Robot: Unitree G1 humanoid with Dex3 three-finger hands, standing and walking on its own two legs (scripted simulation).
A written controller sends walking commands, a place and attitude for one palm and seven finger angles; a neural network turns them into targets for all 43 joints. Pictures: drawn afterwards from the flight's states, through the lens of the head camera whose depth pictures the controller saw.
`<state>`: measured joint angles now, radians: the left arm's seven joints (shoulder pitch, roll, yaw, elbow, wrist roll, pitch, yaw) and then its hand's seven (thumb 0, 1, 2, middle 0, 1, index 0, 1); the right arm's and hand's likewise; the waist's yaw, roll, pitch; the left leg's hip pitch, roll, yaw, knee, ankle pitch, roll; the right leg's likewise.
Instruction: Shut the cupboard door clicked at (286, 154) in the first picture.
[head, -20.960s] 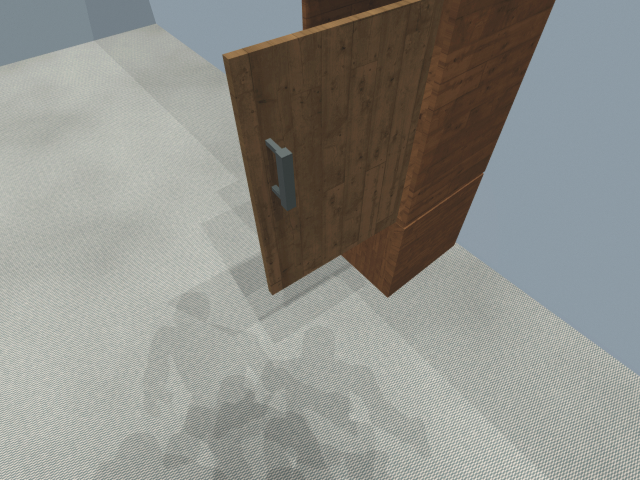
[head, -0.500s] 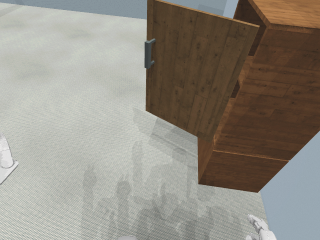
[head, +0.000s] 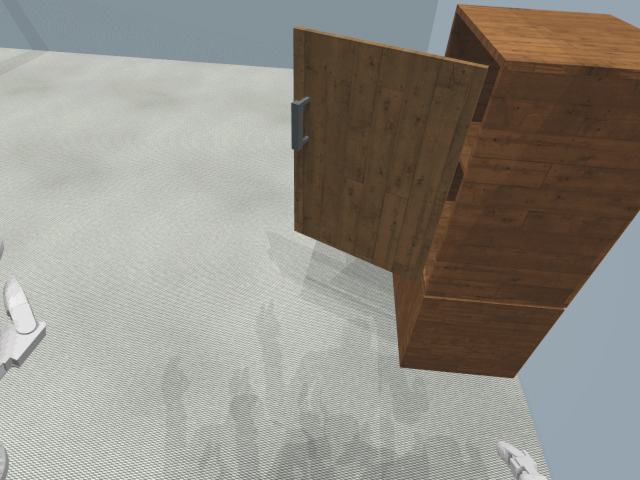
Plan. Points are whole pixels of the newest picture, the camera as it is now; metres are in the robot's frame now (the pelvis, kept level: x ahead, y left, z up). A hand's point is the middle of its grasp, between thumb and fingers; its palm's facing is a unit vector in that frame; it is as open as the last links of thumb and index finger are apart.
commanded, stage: stop stepping back and stand still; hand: left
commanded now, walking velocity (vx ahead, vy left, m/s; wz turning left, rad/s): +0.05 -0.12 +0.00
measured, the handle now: (301, 123) +0.91 +0.10 +0.05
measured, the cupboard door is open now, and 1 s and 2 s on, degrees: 64 64 64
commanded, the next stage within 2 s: let the arm hang, fingers relaxed in 0.66 s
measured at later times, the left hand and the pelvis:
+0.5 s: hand (97, 295) +0.25 +0.26 +0.16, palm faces +0.41 -0.81 -0.42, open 7.5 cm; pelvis +0.03 +0.00 +0.01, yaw -3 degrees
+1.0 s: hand out of the picture +0.13 +0.21 -0.13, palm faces -0.05 -0.97 -0.25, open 7.4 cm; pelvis +0.01 +0.02 +0.00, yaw -2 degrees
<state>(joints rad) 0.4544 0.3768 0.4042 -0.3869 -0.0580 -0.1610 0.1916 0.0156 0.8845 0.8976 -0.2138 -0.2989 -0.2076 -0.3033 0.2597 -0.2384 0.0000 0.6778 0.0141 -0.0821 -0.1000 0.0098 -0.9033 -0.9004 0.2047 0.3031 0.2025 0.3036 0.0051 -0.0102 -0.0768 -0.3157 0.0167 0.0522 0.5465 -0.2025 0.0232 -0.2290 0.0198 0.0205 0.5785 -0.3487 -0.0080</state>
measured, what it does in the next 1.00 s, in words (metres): stands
